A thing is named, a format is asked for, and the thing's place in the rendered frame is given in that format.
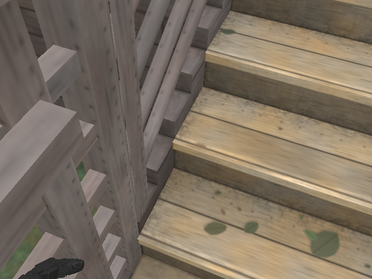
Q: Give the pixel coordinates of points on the left robot hand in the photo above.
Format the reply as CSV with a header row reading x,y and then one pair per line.
x,y
53,269

